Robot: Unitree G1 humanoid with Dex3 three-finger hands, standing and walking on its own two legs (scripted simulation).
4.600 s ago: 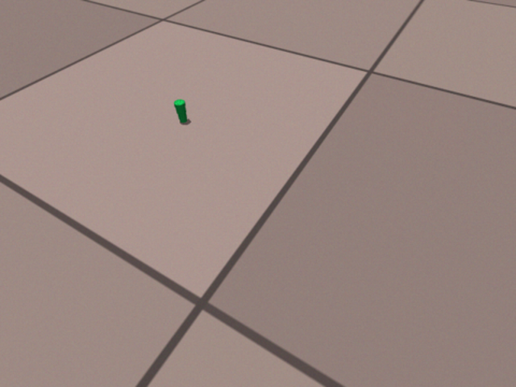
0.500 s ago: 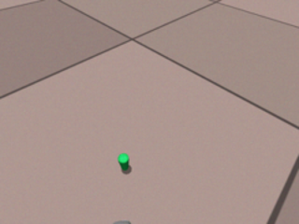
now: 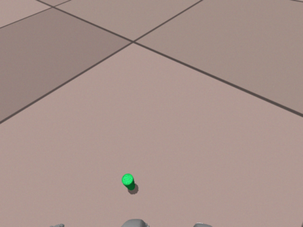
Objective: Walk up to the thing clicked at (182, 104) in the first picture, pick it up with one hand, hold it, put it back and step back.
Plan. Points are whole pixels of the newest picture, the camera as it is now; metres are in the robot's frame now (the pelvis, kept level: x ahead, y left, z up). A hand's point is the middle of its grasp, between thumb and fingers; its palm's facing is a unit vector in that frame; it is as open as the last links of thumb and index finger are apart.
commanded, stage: walk up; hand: left
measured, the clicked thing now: (129, 183) +0.46 +0.25 -0.69
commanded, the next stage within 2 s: stand in 1.50 s
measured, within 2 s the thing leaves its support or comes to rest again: neither
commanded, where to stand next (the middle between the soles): +0.12 +0.03 m, yaw +0 degrees
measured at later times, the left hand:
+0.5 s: hand out of the picture +0.10 +0.29 -0.15, palm faces +0.01 -0.94 -0.34, open 7.4 cm
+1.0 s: hand out of the picture +0.14 +0.28 -0.13, palm faces +0.00 -0.94 -0.34, open 7.4 cm
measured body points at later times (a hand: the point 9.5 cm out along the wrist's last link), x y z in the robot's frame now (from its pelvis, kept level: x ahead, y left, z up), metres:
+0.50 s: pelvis +0.04 +0.03 +0.01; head +0.06 +0.04 +0.46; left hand +0.10 +0.34 -0.13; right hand +0.16 -0.27 -0.11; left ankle +0.07 +0.15 -0.72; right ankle +0.07 -0.12 -0.72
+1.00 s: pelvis +0.05 +0.02 +0.02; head +0.06 +0.02 +0.47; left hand +0.14 +0.33 -0.10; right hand +0.14 -0.28 -0.11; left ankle +0.07 +0.15 -0.72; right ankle +0.07 -0.12 -0.72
